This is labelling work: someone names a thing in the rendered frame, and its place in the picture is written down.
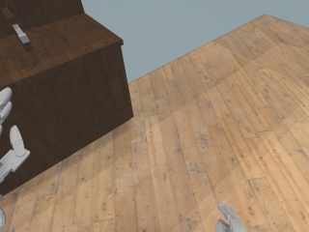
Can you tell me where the robot right hand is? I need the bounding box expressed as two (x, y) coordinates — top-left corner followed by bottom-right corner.
(212, 202), (247, 232)

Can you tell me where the counter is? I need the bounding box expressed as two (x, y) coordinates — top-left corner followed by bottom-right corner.
(0, 0), (134, 196)

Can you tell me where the tap lever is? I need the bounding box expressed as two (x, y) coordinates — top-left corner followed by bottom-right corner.
(13, 24), (30, 44)

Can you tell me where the robot left hand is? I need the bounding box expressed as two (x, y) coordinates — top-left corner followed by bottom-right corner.
(0, 87), (30, 184)

